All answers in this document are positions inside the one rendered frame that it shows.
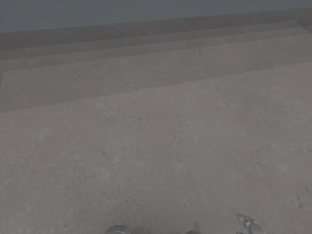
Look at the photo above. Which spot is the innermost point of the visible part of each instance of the right robot hand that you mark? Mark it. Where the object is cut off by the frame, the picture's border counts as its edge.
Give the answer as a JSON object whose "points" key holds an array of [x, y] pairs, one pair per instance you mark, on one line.
{"points": [[250, 224]]}

